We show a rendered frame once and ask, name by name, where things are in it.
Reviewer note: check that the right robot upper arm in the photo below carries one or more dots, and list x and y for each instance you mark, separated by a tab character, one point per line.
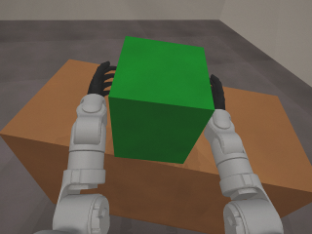
251	216

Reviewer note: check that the carton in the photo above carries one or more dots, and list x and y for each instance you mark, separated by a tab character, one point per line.
160	100

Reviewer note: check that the robot left forearm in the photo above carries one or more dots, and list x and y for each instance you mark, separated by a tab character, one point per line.
86	148

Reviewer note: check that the left robot hand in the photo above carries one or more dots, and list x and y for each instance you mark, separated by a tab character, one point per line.
97	84

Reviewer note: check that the pedestal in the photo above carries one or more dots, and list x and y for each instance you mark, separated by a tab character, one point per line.
186	196

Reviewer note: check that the robot right forearm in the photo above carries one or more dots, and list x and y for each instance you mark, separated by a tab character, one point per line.
237	179

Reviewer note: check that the left robot upper arm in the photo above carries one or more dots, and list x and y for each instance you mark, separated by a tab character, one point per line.
81	214

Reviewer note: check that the right robot hand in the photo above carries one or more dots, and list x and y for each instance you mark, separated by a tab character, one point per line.
217	93

